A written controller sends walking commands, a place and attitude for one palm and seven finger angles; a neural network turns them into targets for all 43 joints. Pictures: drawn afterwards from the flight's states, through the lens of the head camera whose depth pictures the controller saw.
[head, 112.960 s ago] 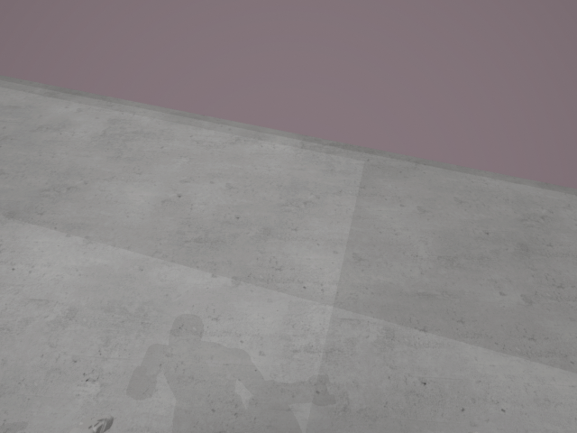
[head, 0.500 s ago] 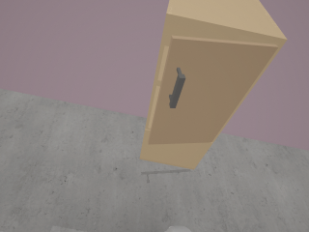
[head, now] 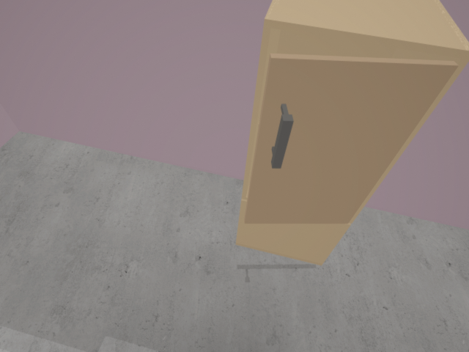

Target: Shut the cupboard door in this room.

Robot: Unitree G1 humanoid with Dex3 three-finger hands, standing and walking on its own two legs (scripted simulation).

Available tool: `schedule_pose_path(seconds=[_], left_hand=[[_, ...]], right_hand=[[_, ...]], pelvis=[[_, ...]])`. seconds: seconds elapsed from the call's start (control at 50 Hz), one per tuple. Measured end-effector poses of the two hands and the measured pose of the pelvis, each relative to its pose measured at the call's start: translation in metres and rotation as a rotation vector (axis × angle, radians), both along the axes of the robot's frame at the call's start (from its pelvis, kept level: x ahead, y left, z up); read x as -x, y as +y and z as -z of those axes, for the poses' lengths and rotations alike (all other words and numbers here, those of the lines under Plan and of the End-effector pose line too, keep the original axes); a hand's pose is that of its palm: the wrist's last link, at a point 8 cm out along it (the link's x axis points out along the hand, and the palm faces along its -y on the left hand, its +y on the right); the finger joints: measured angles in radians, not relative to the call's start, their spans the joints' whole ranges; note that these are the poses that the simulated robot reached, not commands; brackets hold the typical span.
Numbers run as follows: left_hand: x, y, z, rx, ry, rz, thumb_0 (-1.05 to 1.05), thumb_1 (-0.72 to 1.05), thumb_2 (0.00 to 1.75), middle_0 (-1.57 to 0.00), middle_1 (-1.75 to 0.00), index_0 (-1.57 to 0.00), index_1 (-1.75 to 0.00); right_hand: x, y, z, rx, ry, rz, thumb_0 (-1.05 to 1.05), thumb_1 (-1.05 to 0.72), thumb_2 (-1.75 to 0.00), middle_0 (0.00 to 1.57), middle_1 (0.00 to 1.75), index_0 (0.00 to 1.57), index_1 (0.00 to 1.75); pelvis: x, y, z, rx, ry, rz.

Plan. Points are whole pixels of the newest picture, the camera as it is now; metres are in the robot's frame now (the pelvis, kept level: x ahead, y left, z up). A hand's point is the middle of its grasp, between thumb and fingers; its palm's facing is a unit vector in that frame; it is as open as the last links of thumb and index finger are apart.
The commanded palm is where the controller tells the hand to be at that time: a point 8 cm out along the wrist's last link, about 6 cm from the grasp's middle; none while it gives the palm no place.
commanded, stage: come to a stop and stand still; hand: left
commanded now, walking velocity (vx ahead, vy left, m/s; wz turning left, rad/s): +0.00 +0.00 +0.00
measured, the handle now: (280, 137) +0.55 -0.07 +0.05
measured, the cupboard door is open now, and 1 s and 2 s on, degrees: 15 15 15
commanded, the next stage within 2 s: look again from close up in 0.88 s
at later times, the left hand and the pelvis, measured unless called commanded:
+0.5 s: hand out of the picture +0.02 +0.09 -0.18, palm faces +0.03 -0.98 -0.19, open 7.3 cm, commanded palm none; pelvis +0.03 -0.08 +0.00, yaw -1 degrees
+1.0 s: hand out of the picture +0.02 +0.08 -0.18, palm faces +0.03 -0.98 -0.20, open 7.3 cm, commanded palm none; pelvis +0.02 -0.09 +0.00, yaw -1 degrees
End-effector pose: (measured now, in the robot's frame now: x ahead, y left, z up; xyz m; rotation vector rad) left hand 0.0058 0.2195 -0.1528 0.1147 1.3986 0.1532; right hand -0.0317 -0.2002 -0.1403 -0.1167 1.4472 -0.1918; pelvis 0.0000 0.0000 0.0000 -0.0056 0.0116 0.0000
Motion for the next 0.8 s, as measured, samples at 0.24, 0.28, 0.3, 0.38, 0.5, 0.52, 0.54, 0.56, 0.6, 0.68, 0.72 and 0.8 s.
schedule_pose_path(seconds=[0.24, 0.28, 0.3, 0.38, 0.5, 0.52, 0.54, 0.56, 0.6, 0.68, 0.72, 0.8], left_hand=[[0.004, -0.048, -0.005, -0.013, 0.023, 0.005, 0.01, 0.92, 0.9, -0.2, -0.3, -0.2, -0.29], [0.003, -0.056, -0.005, -0.009, 0.027, 0.007, 0.01, 0.92, 0.9, -0.2, -0.3, -0.2, -0.29], [0.003, -0.06, -0.005, -0.008, 0.028, 0.008, 0.01, 0.92, 0.9, -0.2, -0.3, -0.2, -0.29], [0.001, -0.071, -0.005, -0.007, 0.026, 0.009, 0.01, 0.92, 0.9, -0.2, -0.3, -0.2, -0.3], [-0.005, -0.082, -0.007, -0.017, 0.014, 0.01, 0.02, 0.92, 0.9, -0.2, -0.3, -0.2, -0.3], [-0.006, -0.084, -0.007, -0.019, 0.011, 0.01, 0.02, 0.92, 0.9, -0.2, -0.3, -0.2, -0.3], [-0.007, -0.085, -0.008, -0.021, 0.008, 0.009, 0.02, 0.92, 0.9, -0.2, -0.3, -0.2, -0.3], [-0.008, -0.086, -0.008, -0.024, 0.006, 0.009, 0.02, 0.92, 0.9, -0.2, -0.3, -0.2, -0.3], [-0.01, -0.088, -0.008, -0.028, 0.0, 0.009, 0.01, 0.92, 0.9, -0.2, -0.3, -0.2, -0.3], [-0.013, -0.092, -0.009, -0.032, -0.009, 0.008, 0.01, 0.92, 0.9, -0.2, -0.3, -0.2, -0.3], [-0.014, -0.093, -0.009, -0.033, -0.012, 0.008, 0.01, 0.92, 0.9, -0.2, -0.3, -0.2, -0.3], [-0.015, -0.094, -0.009, -0.034, -0.017, 0.008, 0.01, 0.92, 0.9, -0.2, -0.3, -0.2, -0.3]], right_hand=[[-0.044, -0.056, 0.009, -0.002, -0.052, -0.041, 0.01, -0.92, -0.89, 0.2, 0.3, 0.2, 0.29], [-0.049, -0.064, 0.009, 0.0, -0.059, -0.044, 0.01, -0.92, -0.89, 0.2, 0.3, 0.2, 0.29], [-0.051, -0.068, 0.009, 0.002, -0.061, -0.046, 0.0, -0.92, -0.89, 0.2, 0.3, 0.2, 0.29], [-0.057, -0.08, 0.01, 0.003, -0.066, -0.051, 0.0, -0.92, -0.89, 0.19, 0.3, 0.2, 0.29], [-0.06, -0.093, 0.011, 0.0, -0.06, -0.052, 0.0, -0.92, -0.89, 0.19, 0.3, 0.2, 0.29], [-0.06, -0.095, 0.012, -0.002, -0.057, -0.052, 0.0, -0.92, -0.89, 0.19, 0.3, 0.2, 0.29], [-0.059, -0.096, 0.012, -0.003, -0.054, -0.052, 0.0, -0.92, -0.89, 0.19, 0.3, 0.2, 0.29], [-0.059, -0.098, 0.012, -0.005, -0.051, -0.052, 0.0, -0.92, -0.89, 0.19, 0.3, 0.2, 0.29], [-0.057, -0.1, 0.012, -0.007, -0.044, -0.051, 0.0, -0.92, -0.89, 0.19, 0.3, 0.2, 0.29], [-0.053, -0.103, 0.012, -0.01, -0.034, -0.045, 0.0, -0.92, -0.89, 0.19, 0.3, 0.2, 0.29], [-0.05, -0.104, 0.012, -0.011, -0.03, -0.042, 0.0, -0.91, -0.89, 0.19, 0.3, 0.2, 0.29], [-0.045, -0.105, 0.012, -0.013, -0.021, -0.039, 0.0, -0.91, -0.89, 0.19, 0.3, 0.2, 0.29]], pelvis=[[-0.018, -0.04, 0.003, -0.014, -0.002, 0.007], [-0.02, -0.047, 0.003, -0.015, -0.002, 0.008], [-0.021, -0.05, 0.003, -0.016, -0.003, 0.009], [-0.025, -0.061, 0.003, -0.016, -0.004, 0.01], [-0.028, -0.075, 0.003, -0.016, -0.005, 0.011], [-0.028, -0.077, 0.003, -0.016, -0.005, 0.011], [-0.029, -0.079, 0.003, -0.016, -0.005, 0.01], [-0.029, -0.081, 0.003, -0.016, -0.005, 0.01], [-0.029, -0.084, 0.003, -0.015, -0.004, 0.009], [-0.03, -0.089, 0.003, -0.013, -0.005, 0.01], [-0.029, -0.091, 0.003, -0.013, -0.006, 0.011], [-0.029, -0.094, 0.003, -0.012, -0.007, 0.012]])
